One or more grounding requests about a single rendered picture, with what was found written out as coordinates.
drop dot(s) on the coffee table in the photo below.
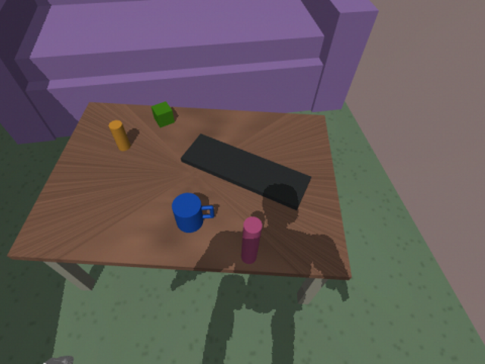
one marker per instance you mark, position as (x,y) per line
(103,206)

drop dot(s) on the sofa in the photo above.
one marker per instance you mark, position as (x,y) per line
(279,56)

